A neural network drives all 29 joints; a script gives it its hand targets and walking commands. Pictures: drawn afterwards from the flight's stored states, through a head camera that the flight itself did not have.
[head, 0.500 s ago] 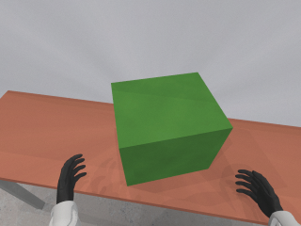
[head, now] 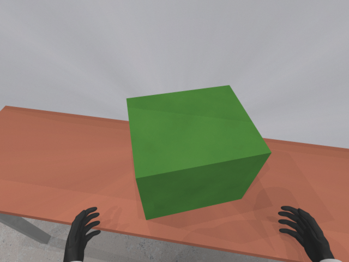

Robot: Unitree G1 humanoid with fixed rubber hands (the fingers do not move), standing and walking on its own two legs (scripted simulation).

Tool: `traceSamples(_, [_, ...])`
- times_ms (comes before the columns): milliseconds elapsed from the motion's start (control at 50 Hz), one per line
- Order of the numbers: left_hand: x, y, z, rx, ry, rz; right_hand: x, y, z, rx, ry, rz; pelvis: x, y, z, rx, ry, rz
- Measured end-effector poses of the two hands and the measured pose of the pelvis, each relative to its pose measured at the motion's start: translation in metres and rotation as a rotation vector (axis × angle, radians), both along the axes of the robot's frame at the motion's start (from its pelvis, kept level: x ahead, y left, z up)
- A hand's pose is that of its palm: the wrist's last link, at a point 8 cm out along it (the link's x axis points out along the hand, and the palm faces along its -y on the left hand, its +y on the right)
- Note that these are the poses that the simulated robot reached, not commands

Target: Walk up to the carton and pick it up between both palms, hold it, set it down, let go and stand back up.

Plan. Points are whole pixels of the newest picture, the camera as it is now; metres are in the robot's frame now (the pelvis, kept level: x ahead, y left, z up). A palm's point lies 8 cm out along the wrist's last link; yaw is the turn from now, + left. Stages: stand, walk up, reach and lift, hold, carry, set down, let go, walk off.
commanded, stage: set down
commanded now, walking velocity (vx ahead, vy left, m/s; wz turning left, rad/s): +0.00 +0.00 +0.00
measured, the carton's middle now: (187, 152) +0.39 +0.02 +0.00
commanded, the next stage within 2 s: let go in 1.04 s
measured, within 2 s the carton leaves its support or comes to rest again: neither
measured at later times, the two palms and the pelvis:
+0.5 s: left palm (87, 230) +0.18 +0.23 -0.05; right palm (302, 257) +0.17 -0.24 -0.04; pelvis +0.00 +0.01 +0.00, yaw +0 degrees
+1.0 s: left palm (84, 229) +0.18 +0.24 -0.04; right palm (298, 256) +0.17 -0.23 -0.04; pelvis -0.01 +0.01 +0.00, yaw +0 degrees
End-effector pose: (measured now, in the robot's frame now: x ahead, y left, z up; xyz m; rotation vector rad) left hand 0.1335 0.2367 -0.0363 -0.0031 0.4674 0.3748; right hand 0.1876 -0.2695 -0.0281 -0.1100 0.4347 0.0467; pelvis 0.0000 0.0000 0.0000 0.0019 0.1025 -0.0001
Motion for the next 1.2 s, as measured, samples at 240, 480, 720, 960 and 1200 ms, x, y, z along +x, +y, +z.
traceSamples(240, [0.027, 0.001, -0.005, -0.028, 0.007, -0.016, -0.019, 0.023, -0.016, -0.001, 0.115, 0.036, -0.010, 0.004, 0.000, -0.003, -0.013, 0.000])
traceSamples(480, [0.047, -0.004, -0.011, -0.078, 0.034, -0.055, -0.016, 0.027, -0.013, -0.054, 0.147, 0.038, -0.001, 0.007, 0.001, -0.004, -0.020, 0.002])
traceSamples(720, [0.044, -0.001, -0.010, -0.097, 0.054, -0.089, -0.018, 0.033, -0.013, -0.099, 0.144, 0.000, -0.005, 0.011, 0.001, -0.005, -0.050, 0.003])
traceSamples(960, [0.047, 0.001, -0.008, -0.090, 0.097, -0.133, -0.017, 0.035, -0.012, -0.126, 0.156, -0.005, -0.007, 0.011, 0.001, -0.005, -0.069, 0.003])
traceSamples(1200, [0.050, 0.004, -0.006, -0.088, 0.127, -0.176, -0.017, 0.039, -0.011, -0.161, 0.165, -0.019, -0.010, 0.011, 0.001, -0.005, -0.093, 0.002])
